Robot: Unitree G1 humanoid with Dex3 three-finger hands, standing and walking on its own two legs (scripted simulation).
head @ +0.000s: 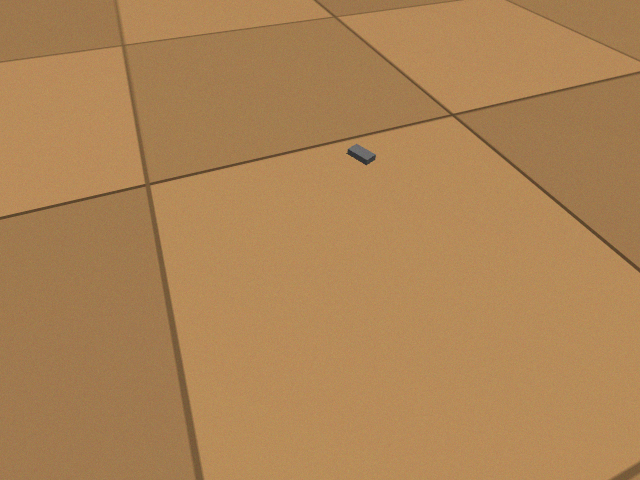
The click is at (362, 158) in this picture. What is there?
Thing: flat box
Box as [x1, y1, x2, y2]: [347, 144, 375, 164]
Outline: 348,148 348,154 365,164 373,160 375,157 375,154 357,144
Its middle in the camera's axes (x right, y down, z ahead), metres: +0.22 -0.45 +2.08
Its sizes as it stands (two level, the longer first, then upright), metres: 0.138 0.071 0.033
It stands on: the floor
